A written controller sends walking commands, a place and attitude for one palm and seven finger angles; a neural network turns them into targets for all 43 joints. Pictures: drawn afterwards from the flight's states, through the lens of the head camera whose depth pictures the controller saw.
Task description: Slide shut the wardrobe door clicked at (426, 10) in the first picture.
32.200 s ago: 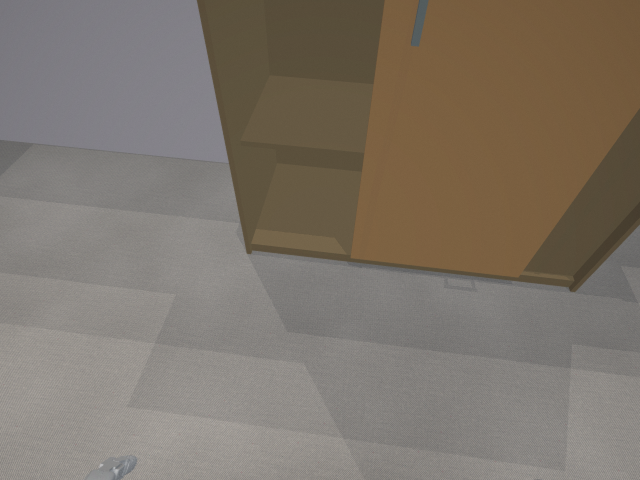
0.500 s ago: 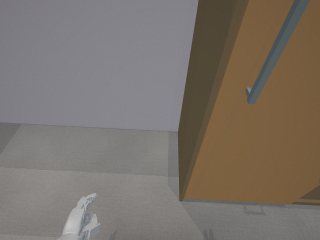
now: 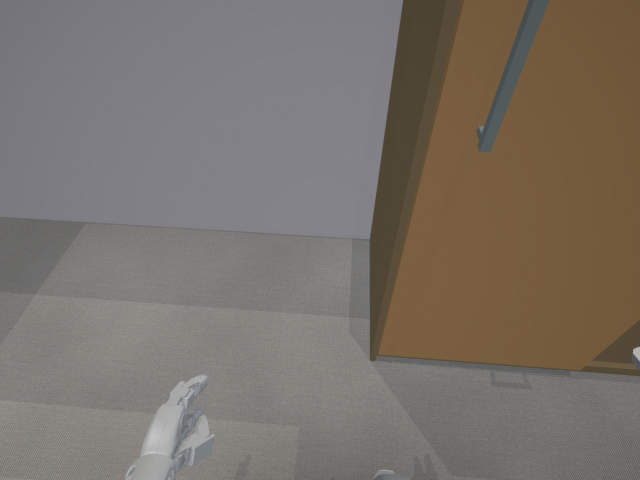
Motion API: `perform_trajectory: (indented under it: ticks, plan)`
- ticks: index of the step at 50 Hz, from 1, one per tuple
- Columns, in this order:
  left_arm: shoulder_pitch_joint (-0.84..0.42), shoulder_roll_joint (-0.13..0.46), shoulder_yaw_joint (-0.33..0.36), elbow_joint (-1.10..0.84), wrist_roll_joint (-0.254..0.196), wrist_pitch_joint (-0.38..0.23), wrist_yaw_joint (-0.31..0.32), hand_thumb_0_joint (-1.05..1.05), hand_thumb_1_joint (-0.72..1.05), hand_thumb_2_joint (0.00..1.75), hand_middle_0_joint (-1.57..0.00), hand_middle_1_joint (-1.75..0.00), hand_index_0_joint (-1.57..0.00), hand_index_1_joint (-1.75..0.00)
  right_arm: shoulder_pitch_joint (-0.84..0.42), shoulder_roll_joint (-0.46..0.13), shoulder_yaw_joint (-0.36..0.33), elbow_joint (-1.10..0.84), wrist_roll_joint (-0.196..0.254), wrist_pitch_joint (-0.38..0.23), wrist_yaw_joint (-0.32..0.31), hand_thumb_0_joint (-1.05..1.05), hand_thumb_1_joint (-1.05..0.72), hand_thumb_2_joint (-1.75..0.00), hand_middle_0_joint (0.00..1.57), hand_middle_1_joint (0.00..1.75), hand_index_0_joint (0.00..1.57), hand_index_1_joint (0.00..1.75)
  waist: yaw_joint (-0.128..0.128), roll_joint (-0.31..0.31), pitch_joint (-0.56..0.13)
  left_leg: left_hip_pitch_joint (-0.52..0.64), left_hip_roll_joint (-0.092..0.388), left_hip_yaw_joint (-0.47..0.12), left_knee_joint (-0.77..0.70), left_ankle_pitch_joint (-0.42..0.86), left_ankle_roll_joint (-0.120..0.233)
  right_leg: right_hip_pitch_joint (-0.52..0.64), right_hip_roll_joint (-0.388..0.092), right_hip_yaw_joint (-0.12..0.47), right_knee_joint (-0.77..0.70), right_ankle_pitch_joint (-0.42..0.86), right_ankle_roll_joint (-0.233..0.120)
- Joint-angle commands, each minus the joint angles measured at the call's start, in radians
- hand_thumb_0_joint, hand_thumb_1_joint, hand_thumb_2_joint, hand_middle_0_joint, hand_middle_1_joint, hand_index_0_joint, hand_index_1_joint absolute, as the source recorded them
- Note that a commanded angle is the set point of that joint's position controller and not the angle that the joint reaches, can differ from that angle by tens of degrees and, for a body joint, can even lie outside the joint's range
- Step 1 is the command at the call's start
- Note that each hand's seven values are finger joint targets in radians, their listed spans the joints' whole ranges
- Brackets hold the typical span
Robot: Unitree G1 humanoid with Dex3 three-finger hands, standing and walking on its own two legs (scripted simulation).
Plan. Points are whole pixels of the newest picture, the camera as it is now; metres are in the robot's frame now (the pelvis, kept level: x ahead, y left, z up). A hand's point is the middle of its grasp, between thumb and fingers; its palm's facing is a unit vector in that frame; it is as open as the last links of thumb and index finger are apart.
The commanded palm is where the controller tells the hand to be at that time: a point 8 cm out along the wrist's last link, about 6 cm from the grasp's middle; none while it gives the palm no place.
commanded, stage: stop stepping back and stand still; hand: right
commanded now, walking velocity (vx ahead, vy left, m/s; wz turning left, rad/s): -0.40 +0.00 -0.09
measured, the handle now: (519, 37) +0.60 -0.24 +0.28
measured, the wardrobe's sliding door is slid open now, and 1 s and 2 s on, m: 0.00 0.00 0.00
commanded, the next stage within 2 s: let the arm hang, fingers relaxed in 0.92 s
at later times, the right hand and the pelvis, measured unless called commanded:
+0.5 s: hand out of the picture +0.05 -0.30 +0.17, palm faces +0.55 +0.77 -0.33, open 7.4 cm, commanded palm +0.00 -0.33 +0.18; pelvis -0.13 -0.02 +0.00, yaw -3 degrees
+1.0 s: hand out of the picture +0.02 -0.32 +0.17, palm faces +0.51 +0.77 -0.38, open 7.4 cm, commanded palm none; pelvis -0.16 -0.04 +0.00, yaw -2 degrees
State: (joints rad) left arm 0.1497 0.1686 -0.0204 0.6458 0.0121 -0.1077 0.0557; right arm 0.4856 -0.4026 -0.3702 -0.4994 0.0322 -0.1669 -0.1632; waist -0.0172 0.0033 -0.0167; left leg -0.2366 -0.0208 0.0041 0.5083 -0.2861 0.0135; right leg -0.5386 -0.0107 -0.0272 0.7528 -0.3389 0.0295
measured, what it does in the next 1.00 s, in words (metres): walks backwards: right foot, then left foot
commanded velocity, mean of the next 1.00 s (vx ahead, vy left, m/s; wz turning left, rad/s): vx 0.17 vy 0.03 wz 0.00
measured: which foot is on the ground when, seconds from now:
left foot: down 0.00-0.22, up 0.24-0.36, down 0.38-0.60, up 0.62-0.82, down 0.84-1.00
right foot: up 0.00-0.14, down 0.16-1.00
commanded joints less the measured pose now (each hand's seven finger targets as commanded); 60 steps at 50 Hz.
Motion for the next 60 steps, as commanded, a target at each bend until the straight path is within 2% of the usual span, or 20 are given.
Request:
perform_trajectory:
  ticks: [1, 5, 7, 11, 15, 18, 22, 27, 28, 30, 32, 39, 40, 42, 50, 51, 53, 55, 57, 60]
  plan:
    - [-0.094, 0.091, 0.028, -0.173, -0.007, -0.012, 0.025, 0.00, 0.90, 0.90, -0.20, -0.30, -0.20, -0.30, 0.003, -0.213, -0.183, -0.181, -0.013, -0.053, -0.028, 0.00, -0.90, -0.90, 0.20, 0.30, 0.20, 0.30, 0.011, 0.146, -0.079, -0.034, 0.319, -0.148, -0.112, 0.704, 0.153, 0.045, -0.016, 0.036, 0.178, -0.143, 0.029]
    - [-0.011, 0.140, 0.050, -0.180, -0.015, -0.007, 0.040, 0.00, 0.90, 0.90, -0.20, -0.30, -0.20, -0.30, 0.035, -0.178, -0.171, -0.146, -0.010, -0.039, -0.039, 0.00, -0.90, -0.90, 0.20, 0.30, 0.20, 0.30, 0.038, 0.054, -0.163, 0.029, 0.216, -0.089, -0.019, 0.504, 0.059, 0.265, 0.001, -0.033, -0.257, 0.127, -0.001]
    - [-0.004, 0.183, 0.072, -0.216, -0.030, -0.023, 0.045, 0.00, 0.90, 0.90, -0.20, -0.30, -0.20, -0.30, 0.069, -0.183, -0.172, -0.207, 0.001, -0.040, -0.043, 0.00, -0.90, -0.90, 0.20, 0.30, 0.20, 0.30, 0.006, -0.096, -0.178, -0.007, 0.101, -0.060, 0.017, 0.194, -0.004, 0.326, -0.137, 0.090, -0.353, 0.314, -0.056]
    - [-0.019, 0.174, 0.057, -0.203, -0.008, -0.055, 0.048, 0.00, 0.90, 0.90, -0.20, -0.30, -0.20, -0.30, 0.002, -0.163, -0.164, -0.280, -0.015, -0.063, -0.039, 0.00, -0.90, -0.90, 0.20, 0.30, 0.20, 0.30, 0.019, -0.241, -0.067, 0.045, 0.006, 0.020, 0.162, -0.081, -0.043, 0.072, -0.230, 0.271, -0.589, -0.265, -0.093]
    - [-0.013, 0.186, 0.070, -0.181, -0.009, -0.072, 0.041, 0.00, 0.90, 0.90, -0.20, -0.30, -0.20, -0.30, -0.094, -0.134, -0.117, -0.223, -0.042, -0.056, -0.040, 0.00, -0.90, -0.90, 0.20, 0.30, 0.20, 0.30, 0.021, -0.235, -0.009, 0.116, -0.019, 0.069, 0.113, -0.090, -0.028, -0.020, -0.193, 0.194, -0.582, -0.445, -0.085]
    - [0.001, 0.173, 0.068, -0.167, 0.005, -0.061, 0.036, 0.00, 0.90, 0.90, -0.20, -0.30, -0.20, -0.30, -0.110, -0.135, -0.098, -0.194, -0.037, -0.038, -0.041, 0.00, -0.90, -0.90, 0.20, 0.30, 0.20, 0.30, 0.030, -0.178, -0.009, 0.069, 0.035, 0.039, -0.064, -0.189, 0.042, 0.058, -0.109, 0.107, -0.416, -0.352, -0.056]
    - [-0.007, 0.157, 0.073, -0.136, 0.000, -0.038, 0.027, 0.00, 0.90, 0.90, -0.20, -0.30, -0.20, -0.30, -0.129, -0.159, -0.111, -0.157, -0.017, -0.030, -0.040, 0.00, -0.90, -0.90, 0.20, 0.30, 0.20, 0.30, 0.018, 0.223, 0.017, -0.090, 0.342, -0.408, -0.331, -0.423, 0.209, 0.059, -0.015, -0.024, 0.151, -0.071, -0.016]
    - [-0.015, 0.149, 0.053, -0.134, 0.001, -0.016, 0.037, 0.00, 0.90, 0.90, -0.20, -0.30, -0.20, -0.30, -0.133, -0.157, -0.110, -0.110, -0.023, -0.038, -0.039, 0.00, -0.90, -0.90, 0.20, 0.30, 0.20, 0.30, 0.039, 0.059, 0.040, -0.243, 0.230, -0.137, -0.179, -0.403, 0.123, 0.301, -0.048, -0.072, -0.148, -0.087, -0.037]
    - [-0.010, 0.160, 0.053, -0.141, 0.002, -0.021, 0.043, 0.00, 0.90, 0.90, -0.20, -0.30, -0.20, -0.30, -0.131, -0.160, -0.118, -0.129, -0.019, -0.045, -0.039, 0.00, -0.90, -0.90, 0.20, 0.30, 0.20, 0.30, 0.041, -0.044, 0.036, -0.244, 0.171, -0.098, -0.065, -0.375, 0.096, 0.318, -0.069, -0.011, -0.264, -0.163, -0.062]
    - [-0.018, 0.180, 0.055, -0.168, -0.006, -0.027, 0.052, 0.00, 0.90, 0.90, -0.20, -0.30, -0.20, -0.30, -0.111, -0.153, -0.130, -0.168, -0.008, -0.062, -0.042, 0.00, -0.90, -0.90, 0.20, 0.30, 0.20, 0.30, 0.035, -0.316, 0.038, -0.297, -0.001, 0.079, 0.274, -0.263, -0.006, 0.311, -0.308, 0.371, -0.532, -0.428, -0.160]
    - [-0.042, 0.175, 0.060, -0.171, 0.002, -0.033, 0.040, 0.00, 0.90, 0.90, -0.20, -0.30, -0.20, -0.30, -0.139, -0.181, -0.154, -0.217, -0.029, -0.068, -0.033, 0.00, -0.90, -0.90, 0.20, 0.30, 0.20, 0.30, 0.024, -0.264, 0.065, -0.208, 0.029, 0.016, 0.517, -0.214, -0.001, 0.119, -0.357, 0.450, -0.659, -0.536, -0.183]
    - [-0.025, 0.163, 0.059, -0.177, -0.009, -0.028, 0.025, 0.00, 0.90, 0.90, -0.20, -0.30, -0.20, -0.30, -0.042, -0.130, -0.105, -0.156, -0.012, -0.014, -0.026, 0.00, -0.90, -0.90, 0.20, 0.30, 0.20, 0.30, 0.011, -0.212, -0.017, 0.154, -0.021, 0.174, 0.040, -0.191, 0.011, 0.067, -0.208, 0.086, -0.533, -0.380, -0.067]
    - [-0.023, 0.160, 0.062, -0.180, -0.007, -0.017, 0.027, 0.00, 0.90, 0.90, -0.20, -0.30, -0.20, -0.30, -0.037, -0.131, -0.101, -0.147, -0.015, -0.004, -0.025, 0.00, -0.90, -0.90, 0.20, 0.30, 0.20, 0.30, 0.012, -0.136, -0.009, 0.166, 0.019, 0.112, -0.074, -0.190, 0.037, 0.046, -0.156, 0.033, -0.384, -0.361, -0.054]
    - [-0.031, 0.134, 0.058, -0.183, -0.004, -0.008, 0.021, 0.00, 0.90, 0.90, -0.20, -0.30, -0.20, -0.30, -0.100, -0.210, -0.140, -0.180, -0.014, -0.004, -0.024, 0.00, -0.90, -0.90, 0.20, 0.30, 0.20, 0.30, 0.009, 0.220, 0.032, 0.064, 0.366, -0.432, -0.374, -0.372, 0.199, -0.082, -0.035, -0.053, 0.122, -0.121, -0.015]
    - [-0.027, 0.151, 0.060, -0.161, -0.014, -0.033, 0.032, 0.00, 0.90, 0.90, -0.20, -0.30, -0.20, -0.30, -0.072, -0.165, -0.138, -0.192, -0.004, -0.035, -0.036, 0.00, -0.90, -0.90, 0.20, 0.30, 0.20, 0.30, 0.019, 0.040, -0.028, -0.003, 0.222, -0.066, -0.146, 0.026, 0.086, 0.273, -0.043, -0.065, -0.242, 0.088, -0.019]
    - [0.034, 0.309, 0.110, 0.093, 0.015, -0.053, -0.083, 0.00, 0.90, 0.90, -0.20, -0.30, -0.20, -0.30, -0.071, 0.049, 0.269, 0.614, -0.094, 0.108, 0.120, 0.00, -0.90, -0.90, 0.20, 0.30, 0.20, 0.30, 0.079, -0.094, -0.019, -0.177, 0.219, 0.004, 0.153, 0.247, 0.027, 0.302, -0.139, 0.066, -0.147, 0.345, -0.054]
    - [-0.002, 0.278, 0.090, 0.013, 0.012, 0.062, -0.077, 0.00, 0.90, 0.90, -0.20, -0.30, -0.20, -0.30, -0.028, 0.089, 0.278, 0.682, -0.068, 0.185, 0.150, 0.00, -0.90, -0.90, 0.20, 0.30, 0.20, 0.30, -0.002, -0.180, -0.055, -0.138, 0.076, 0.049, 0.252, -0.166, -0.046, 0.135, -0.263, 0.187, -0.270, 0.251, -0.132]
    - [-0.012, 0.268, 0.068, 0.004, 0.030, 0.074, -0.067, 0.00, 0.90, 0.90, -0.20, -0.30, -0.20, -0.30, -0.145, 0.046, 0.279, 0.771, -0.068, 0.181, 0.157, 0.00, -0.90, -0.90, 0.20, 0.30, 0.20, 0.30, 0.005, -0.023, -0.008, -0.072, 0.062, 0.033, 0.228, -0.150, -0.040, 0.055, -0.243, 0.271, -0.353, 0.151, -0.141]
    - [-0.044, 0.288, 0.064, 0.034, 0.025, 0.081, -0.064, 0.00, 0.90, 0.90, -0.20, -0.30, -0.20, -0.30, -0.165, 0.002, 0.289, 0.923, -0.063, 0.171, 0.157, 0.00, -0.90, -0.90, 0.20, 0.30, 0.20, 0.30, -0.025, 0.095, -0.011, 0.028, 0.099, -0.003, 0.057, 0.009, -0.025, 0.061, -0.167, 0.172, -0.314, 0.161, -0.096]
    - [-0.023, 0.259, 0.055, 0.113, 0.020, 0.113, -0.068, 0.00, 0.90, 0.90, -0.20, -0.30, -0.20, -0.30, -0.276, -0.039, 0.321, 1.138, -0.059, 0.168, 0.154, 0.00, -0.90, -0.90, 0.20, 0.30, 0.20, 0.30, 0.029, 0.149, 0.051, -0.093, 0.172, -0.089, -0.124, -0.060, 0.020, 0.215, -0.074, 0.064, -0.297, 0.086, -0.050]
